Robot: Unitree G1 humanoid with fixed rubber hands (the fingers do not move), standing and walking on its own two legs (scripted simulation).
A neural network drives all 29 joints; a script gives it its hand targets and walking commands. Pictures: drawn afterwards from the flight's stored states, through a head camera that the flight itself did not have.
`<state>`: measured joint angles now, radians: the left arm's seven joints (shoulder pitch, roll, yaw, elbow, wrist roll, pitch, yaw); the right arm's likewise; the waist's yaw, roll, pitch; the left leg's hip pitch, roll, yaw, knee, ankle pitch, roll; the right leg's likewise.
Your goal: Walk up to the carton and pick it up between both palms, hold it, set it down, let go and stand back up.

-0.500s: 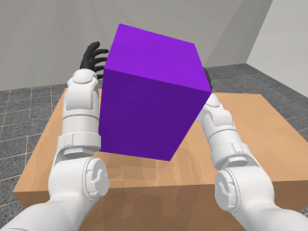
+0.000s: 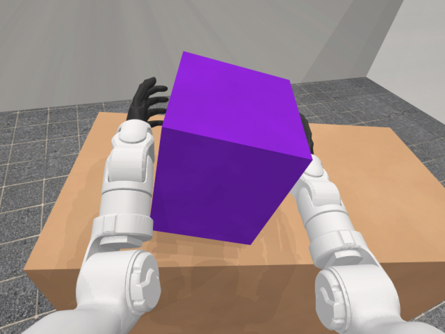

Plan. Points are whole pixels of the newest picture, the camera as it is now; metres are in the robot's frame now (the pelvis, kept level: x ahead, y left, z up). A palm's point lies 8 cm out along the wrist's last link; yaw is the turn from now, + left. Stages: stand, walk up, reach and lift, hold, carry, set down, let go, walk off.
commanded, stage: set down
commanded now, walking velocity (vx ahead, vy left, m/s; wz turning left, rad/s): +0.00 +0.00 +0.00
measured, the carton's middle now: (219, 154) +0.39 +0.01 +0.15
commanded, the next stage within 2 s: none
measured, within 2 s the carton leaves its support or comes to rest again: rests again in 1.72 s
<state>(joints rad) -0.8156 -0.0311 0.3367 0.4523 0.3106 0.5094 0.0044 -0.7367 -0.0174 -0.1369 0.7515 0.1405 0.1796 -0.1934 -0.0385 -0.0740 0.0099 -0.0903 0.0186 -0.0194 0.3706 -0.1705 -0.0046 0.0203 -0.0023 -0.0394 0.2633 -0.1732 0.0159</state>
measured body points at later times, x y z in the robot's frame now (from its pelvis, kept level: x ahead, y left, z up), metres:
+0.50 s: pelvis +0.01 +0.00 +0.00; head -0.02 +0.03 +0.45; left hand +0.41 +0.16 +0.16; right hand +0.40 -0.14 +0.14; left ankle +0.03 +0.12 -0.75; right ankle -0.01 -0.13 -0.75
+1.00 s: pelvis +0.01 +0.00 +0.00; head +0.00 +0.03 +0.45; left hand +0.42 +0.16 +0.13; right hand +0.41 -0.13 +0.12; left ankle +0.03 +0.12 -0.75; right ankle -0.01 -0.13 -0.75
